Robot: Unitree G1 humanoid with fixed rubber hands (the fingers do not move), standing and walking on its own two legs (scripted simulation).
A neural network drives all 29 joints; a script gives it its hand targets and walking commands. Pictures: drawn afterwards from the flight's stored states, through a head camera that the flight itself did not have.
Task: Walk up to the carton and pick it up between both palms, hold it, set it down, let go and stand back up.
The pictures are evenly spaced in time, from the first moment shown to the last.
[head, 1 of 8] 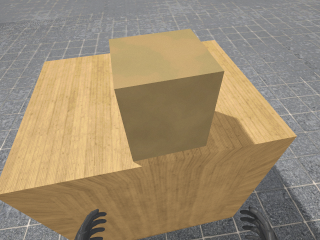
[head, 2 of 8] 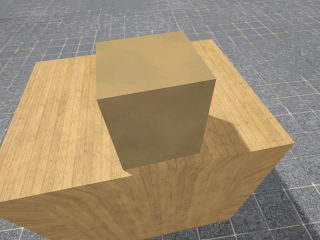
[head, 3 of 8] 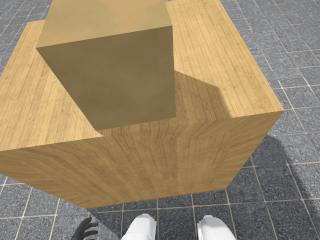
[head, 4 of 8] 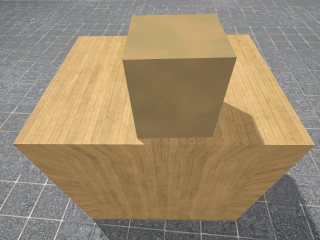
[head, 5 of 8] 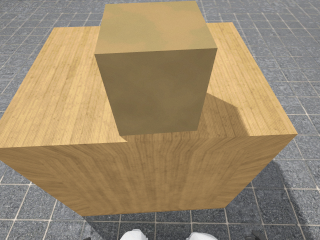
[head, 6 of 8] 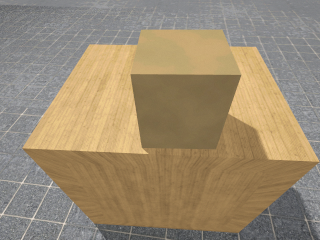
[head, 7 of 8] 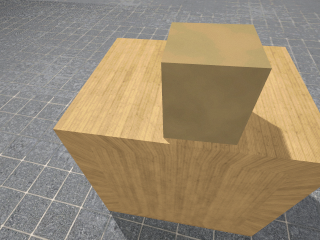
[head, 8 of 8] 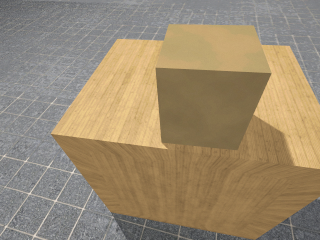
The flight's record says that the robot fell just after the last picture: no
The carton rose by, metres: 0.00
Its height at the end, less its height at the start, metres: +0.00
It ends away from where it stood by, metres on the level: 0.00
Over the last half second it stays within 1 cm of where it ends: yes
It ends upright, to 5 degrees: yes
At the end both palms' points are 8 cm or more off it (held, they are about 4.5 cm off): yes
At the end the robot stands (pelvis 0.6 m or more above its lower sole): yes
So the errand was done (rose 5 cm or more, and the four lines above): no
